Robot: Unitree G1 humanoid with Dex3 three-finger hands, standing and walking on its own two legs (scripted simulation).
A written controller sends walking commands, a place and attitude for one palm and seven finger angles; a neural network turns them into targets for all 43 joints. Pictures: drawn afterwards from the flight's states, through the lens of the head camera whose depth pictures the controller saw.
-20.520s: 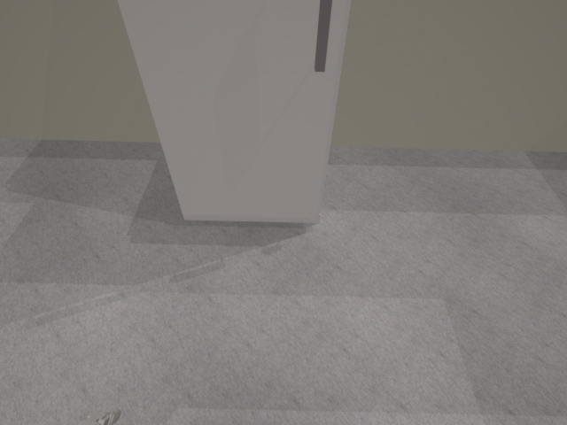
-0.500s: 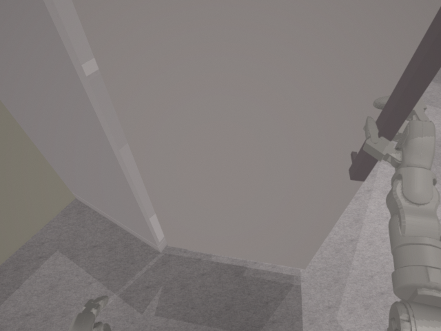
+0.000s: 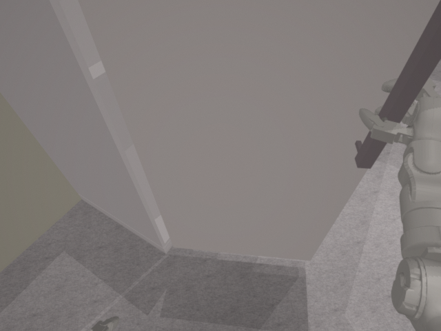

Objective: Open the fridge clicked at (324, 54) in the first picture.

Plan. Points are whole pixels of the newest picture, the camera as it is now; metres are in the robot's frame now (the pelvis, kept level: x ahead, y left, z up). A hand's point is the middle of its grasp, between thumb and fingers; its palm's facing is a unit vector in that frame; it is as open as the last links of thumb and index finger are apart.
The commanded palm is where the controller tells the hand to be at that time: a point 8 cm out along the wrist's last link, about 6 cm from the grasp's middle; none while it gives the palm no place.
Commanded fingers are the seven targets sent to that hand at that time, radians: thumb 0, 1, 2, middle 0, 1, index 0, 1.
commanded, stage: loosen the grip on the handle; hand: right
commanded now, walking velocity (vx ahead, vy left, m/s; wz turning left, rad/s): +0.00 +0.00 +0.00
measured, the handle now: (410, 64) +0.50 -0.24 +0.25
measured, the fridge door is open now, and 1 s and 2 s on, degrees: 65 65 65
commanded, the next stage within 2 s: slip the hand off the handle in 0.36 s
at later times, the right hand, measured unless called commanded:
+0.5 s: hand (384, 125) +0.45 -0.23 +0.16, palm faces +0.27 +0.94 -0.20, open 14.5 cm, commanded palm +0.41 -0.28 +0.17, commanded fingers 0.00 0.55 -0.20 0.25 1.15 0.25 1.15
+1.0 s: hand (428, 130) +0.44 -0.29 +0.16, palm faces +0.31 +0.93 -0.20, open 14.6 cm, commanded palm +0.40 -0.34 +0.17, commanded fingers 0.00 0.55 -0.20 0.25 1.15 0.25 1.15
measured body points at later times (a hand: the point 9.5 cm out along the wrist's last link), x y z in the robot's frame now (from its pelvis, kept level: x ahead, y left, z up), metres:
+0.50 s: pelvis +0.05 +0.01 +0.00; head +0.07 +0.01 +0.45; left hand +0.16 +0.27 -0.11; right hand +0.43 -0.27 +0.17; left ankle +0.01 +0.12 -0.73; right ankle +0.06 -0.11 -0.73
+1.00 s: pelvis +0.04 +0.01 +0.00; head +0.07 +0.01 +0.44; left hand +0.11 +0.30 -0.12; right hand +0.42 -0.34 +0.17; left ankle +0.01 +0.12 -0.73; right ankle +0.06 -0.11 -0.73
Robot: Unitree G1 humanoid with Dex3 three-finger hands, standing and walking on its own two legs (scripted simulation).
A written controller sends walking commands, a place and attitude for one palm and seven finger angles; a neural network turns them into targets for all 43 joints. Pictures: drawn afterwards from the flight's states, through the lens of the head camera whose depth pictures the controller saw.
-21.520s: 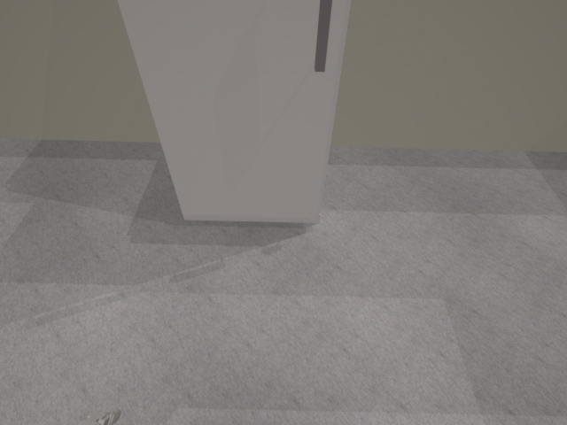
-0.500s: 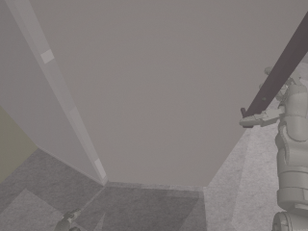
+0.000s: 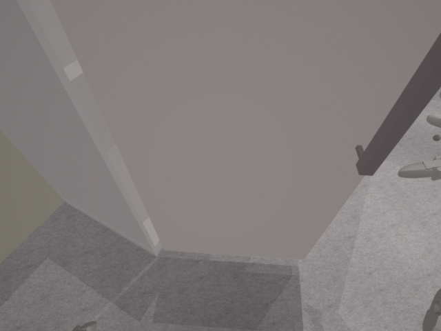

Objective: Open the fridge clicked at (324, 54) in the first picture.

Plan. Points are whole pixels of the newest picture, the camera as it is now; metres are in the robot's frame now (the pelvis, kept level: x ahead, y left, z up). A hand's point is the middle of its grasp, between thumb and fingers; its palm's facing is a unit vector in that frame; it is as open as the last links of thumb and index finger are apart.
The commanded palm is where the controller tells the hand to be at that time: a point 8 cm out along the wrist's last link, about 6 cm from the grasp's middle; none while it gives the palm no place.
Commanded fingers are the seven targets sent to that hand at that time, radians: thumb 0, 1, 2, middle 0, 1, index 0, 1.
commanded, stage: slip the hand off the handle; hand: right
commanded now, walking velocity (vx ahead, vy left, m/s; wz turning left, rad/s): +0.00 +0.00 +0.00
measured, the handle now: (421, 69) +0.47 -0.25 +0.25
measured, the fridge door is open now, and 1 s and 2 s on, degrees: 65 65 65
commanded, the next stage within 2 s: draw the hand back to the body in 0.74 s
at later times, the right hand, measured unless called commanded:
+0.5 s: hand out of the picture +0.33 -0.29 +0.17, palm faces +0.28 +0.94 -0.18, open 14.6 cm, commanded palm +0.29 -0.33 +0.17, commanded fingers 0.00 0.55 -0.20 0.25 1.15 0.25 1.15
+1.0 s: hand out of the picture +0.28 -0.29 +0.17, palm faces +0.26 +0.97 +0.01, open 14.7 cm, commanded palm +0.24 -0.33 +0.18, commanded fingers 0.00 0.55 -0.20 0.25 1.15 0.25 1.15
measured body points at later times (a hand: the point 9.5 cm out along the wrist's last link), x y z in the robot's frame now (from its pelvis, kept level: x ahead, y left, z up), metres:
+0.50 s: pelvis -0.01 -0.02 +0.00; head +0.00 -0.02 +0.45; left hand +0.14 +0.22 -0.09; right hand +0.31 -0.34 +0.18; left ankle -0.03 +0.11 -0.73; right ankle +0.02 -0.12 -0.73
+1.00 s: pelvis -0.01 +0.01 +0.01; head -0.04 +0.02 +0.46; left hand +0.17 +0.24 -0.07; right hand +0.26 -0.34 +0.17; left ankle -0.03 +0.11 -0.73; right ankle +0.02 -0.12 -0.73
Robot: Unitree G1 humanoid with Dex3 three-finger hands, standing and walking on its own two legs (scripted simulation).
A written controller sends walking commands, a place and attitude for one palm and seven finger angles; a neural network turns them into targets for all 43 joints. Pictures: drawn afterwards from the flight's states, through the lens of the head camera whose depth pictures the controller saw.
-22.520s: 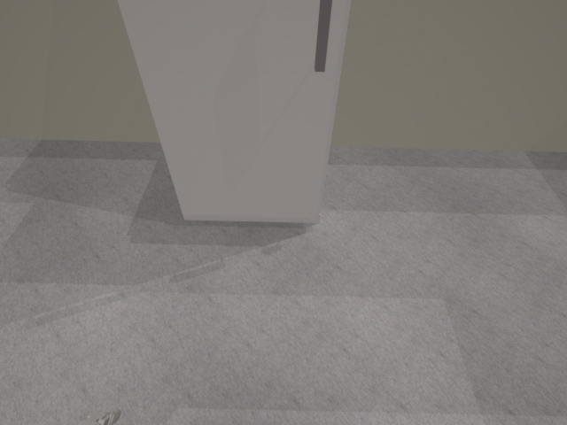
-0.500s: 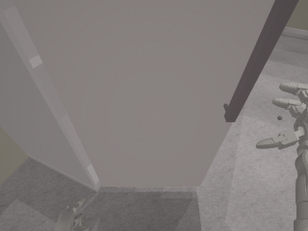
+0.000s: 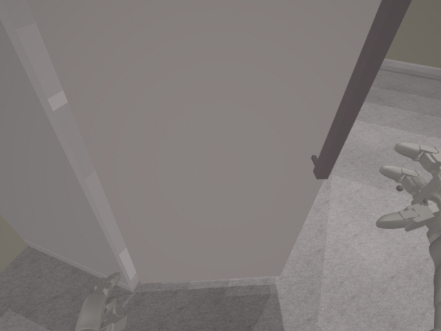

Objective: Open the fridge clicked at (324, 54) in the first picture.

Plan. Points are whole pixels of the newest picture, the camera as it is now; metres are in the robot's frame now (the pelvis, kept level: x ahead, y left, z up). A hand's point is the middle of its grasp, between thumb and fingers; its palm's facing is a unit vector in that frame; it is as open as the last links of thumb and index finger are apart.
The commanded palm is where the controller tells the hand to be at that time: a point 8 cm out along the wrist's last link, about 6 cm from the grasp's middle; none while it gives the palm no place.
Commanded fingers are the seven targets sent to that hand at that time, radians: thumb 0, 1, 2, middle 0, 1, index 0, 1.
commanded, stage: draw the hand back to the body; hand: right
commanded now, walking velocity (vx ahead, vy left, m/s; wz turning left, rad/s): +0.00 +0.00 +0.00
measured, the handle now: (349, 88) +0.49 -0.24 +0.24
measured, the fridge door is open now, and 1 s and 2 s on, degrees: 65 65 65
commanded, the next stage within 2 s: step back with the hand held close in 1.44 s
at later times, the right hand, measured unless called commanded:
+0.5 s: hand (421, 218) +0.25 -0.29 +0.16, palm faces +0.44 +0.87 -0.21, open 14.0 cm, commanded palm +0.20 -0.32 +0.17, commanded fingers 0.00 0.08 -0.43 0.23 0.87 0.23 0.87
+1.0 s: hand (423, 236) +0.22 -0.28 +0.16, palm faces +0.46 +0.83 -0.33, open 9.3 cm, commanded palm +0.17 -0.31 +0.17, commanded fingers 0.00 -0.83 -0.87 0.20 0.34 0.20 0.34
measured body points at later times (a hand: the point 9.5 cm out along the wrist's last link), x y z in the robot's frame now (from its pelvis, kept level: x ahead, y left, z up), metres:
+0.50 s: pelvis +0.00 -0.01 +0.00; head -0.03 +0.01 +0.45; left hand +0.19 +0.22 -0.07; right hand +0.22 -0.33 +0.17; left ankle -0.02 +0.10 -0.74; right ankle +0.04 -0.13 -0.74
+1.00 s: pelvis +0.01 -0.01 +0.01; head -0.01 +0.00 +0.46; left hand +0.19 +0.22 -0.08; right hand +0.19 -0.32 +0.18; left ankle -0.02 +0.10 -0.74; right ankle +0.04 -0.13 -0.74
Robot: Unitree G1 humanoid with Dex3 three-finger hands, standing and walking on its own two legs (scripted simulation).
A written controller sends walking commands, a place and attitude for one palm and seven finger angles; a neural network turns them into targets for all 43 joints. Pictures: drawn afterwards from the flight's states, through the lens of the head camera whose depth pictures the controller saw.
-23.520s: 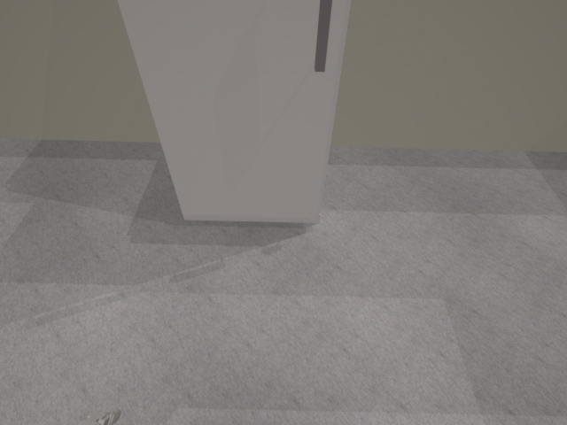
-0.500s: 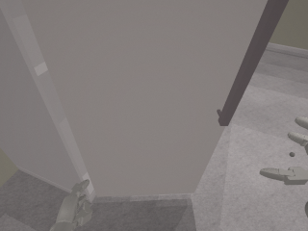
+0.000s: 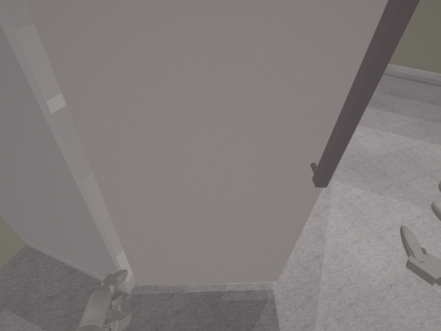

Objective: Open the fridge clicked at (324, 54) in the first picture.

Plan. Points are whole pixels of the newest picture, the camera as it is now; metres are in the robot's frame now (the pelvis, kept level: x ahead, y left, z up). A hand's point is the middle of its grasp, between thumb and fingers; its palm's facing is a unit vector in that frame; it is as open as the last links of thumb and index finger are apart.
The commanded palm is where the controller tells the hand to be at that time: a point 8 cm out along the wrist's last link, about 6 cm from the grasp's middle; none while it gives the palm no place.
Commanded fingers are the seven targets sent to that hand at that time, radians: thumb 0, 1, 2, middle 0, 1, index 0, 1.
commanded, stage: draw the hand back to the body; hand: right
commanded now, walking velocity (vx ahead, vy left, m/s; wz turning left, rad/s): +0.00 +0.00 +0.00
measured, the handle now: (350, 97) +0.47 -0.24 +0.23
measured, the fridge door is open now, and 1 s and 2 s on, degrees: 65 65 65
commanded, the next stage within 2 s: step back with the hand held close in 0.44 s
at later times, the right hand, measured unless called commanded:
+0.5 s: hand (422, 263) +0.18 -0.26 +0.15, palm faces +0.49 +0.81 -0.32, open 7.4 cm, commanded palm +0.13 -0.30 +0.17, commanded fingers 0.00 -0.90 -0.90 0.20 0.30 0.20 0.30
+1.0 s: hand out of the picture +0.14 -0.30 +0.15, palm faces +0.45 +0.78 -0.44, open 7.4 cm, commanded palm +0.09 -0.33 +0.17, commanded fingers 0.00 -0.90 -0.90 0.20 0.30 0.20 0.30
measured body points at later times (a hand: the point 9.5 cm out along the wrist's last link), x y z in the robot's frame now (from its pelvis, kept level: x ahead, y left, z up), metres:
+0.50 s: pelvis +0.00 +0.01 +0.00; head -0.03 +0.02 +0.45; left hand +0.19 +0.23 -0.08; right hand +0.15 -0.30 +0.17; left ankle -0.03 +0.11 -0.75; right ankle +0.02 -0.11 -0.75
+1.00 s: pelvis -0.05 -0.03 -0.01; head -0.05 -0.03 +0.43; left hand +0.14 +0.20 -0.09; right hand +0.11 -0.33 +0.17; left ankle -0.03 +0.11 -0.75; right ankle +0.02 -0.11 -0.75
